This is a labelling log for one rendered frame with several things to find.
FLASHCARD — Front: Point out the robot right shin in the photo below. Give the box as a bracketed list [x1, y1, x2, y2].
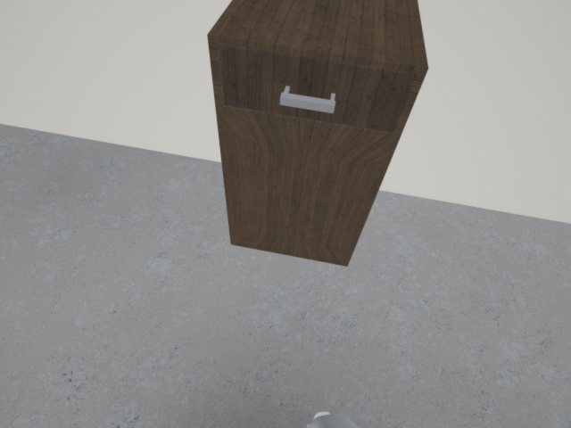
[313, 411, 330, 420]

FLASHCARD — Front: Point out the handle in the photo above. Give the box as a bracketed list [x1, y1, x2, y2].
[280, 86, 335, 113]

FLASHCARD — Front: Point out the drawer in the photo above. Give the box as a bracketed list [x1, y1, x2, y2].
[219, 43, 414, 133]

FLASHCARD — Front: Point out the cabinet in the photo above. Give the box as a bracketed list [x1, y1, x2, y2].
[207, 0, 428, 267]

